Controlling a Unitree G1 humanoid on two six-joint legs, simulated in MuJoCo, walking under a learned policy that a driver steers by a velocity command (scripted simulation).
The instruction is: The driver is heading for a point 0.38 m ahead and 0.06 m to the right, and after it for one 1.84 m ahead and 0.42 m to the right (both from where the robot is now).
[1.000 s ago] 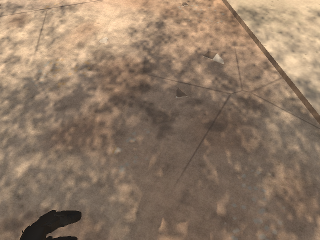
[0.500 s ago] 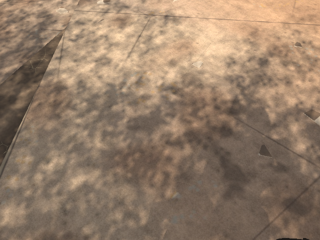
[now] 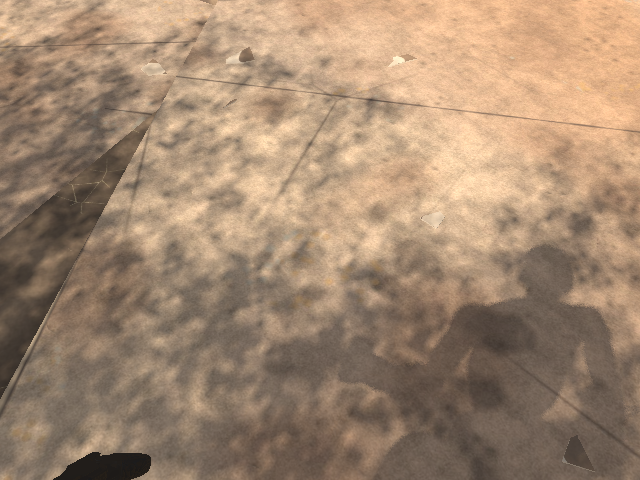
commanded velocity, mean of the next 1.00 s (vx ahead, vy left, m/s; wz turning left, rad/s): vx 0.23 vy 0.00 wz -0.27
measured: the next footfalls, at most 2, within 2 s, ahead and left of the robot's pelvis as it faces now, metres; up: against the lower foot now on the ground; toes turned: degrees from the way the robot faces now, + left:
right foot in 0.02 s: +0.18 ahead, -0.12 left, +0.00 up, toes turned +1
left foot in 0.48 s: +0.43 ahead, +0.10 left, +0.00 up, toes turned -6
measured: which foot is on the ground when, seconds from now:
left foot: down 0.00-0.04, up 0.06-0.46, down 0.48-0.90, up 0.92-1.00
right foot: up 0.00-0.00, down 0.02-0.50, up 0.52-0.88, down 0.90-1.00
